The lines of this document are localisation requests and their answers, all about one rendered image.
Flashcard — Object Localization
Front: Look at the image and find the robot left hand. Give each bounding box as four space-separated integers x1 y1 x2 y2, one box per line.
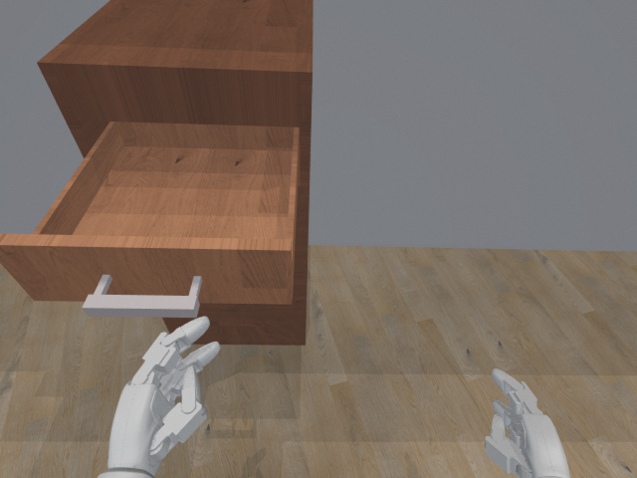
107 316 220 476

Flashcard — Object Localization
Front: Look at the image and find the drawer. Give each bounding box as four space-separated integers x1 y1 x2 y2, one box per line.
0 121 299 305

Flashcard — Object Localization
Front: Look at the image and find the robot right hand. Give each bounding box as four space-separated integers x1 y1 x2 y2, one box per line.
486 368 570 478

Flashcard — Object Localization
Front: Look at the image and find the cabinet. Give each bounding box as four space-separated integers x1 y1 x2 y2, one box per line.
37 0 314 346

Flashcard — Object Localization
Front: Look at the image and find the handle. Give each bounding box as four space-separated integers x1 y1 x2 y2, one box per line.
82 275 202 318

